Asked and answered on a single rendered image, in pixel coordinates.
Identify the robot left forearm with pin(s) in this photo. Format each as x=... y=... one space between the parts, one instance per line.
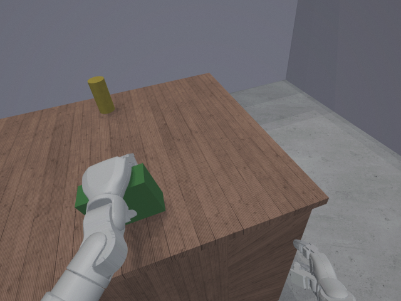
x=102 y=252

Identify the robot right forearm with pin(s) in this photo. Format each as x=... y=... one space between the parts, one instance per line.
x=331 y=289

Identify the right robot hand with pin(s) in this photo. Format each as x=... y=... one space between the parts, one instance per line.
x=320 y=267

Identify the sponge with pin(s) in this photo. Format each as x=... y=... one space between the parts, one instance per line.
x=142 y=195

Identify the table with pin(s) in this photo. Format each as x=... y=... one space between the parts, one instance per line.
x=234 y=200

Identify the left robot hand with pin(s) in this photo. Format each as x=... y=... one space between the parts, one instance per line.
x=111 y=176

